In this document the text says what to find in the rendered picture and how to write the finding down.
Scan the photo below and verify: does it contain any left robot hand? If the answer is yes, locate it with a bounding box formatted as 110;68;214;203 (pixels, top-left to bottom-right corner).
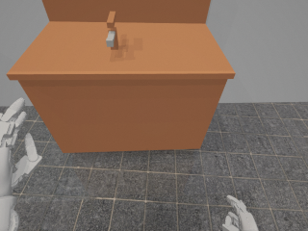
0;97;42;197

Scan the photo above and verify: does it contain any right robot hand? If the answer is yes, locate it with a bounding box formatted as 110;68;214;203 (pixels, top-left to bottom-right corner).
222;194;259;231

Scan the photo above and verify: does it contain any robot left forearm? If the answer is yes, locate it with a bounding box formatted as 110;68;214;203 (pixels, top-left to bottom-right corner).
0;195;20;231

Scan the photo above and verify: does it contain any tap lever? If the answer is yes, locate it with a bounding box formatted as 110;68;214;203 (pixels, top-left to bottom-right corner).
106;31;116;47

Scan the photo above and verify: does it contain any counter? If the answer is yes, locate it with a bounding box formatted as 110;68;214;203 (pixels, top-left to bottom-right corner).
6;0;236;153

